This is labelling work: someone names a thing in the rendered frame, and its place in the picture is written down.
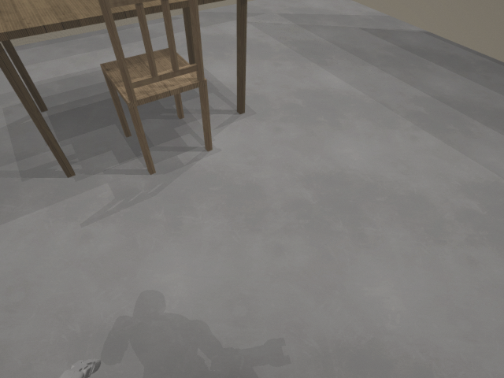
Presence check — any table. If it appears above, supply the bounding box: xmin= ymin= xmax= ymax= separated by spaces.
xmin=0 ymin=0 xmax=247 ymax=178

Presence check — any chair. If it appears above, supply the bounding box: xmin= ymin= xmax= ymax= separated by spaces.
xmin=98 ymin=0 xmax=213 ymax=175

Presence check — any left robot hand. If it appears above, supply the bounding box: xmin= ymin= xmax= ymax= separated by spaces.
xmin=59 ymin=358 xmax=101 ymax=378

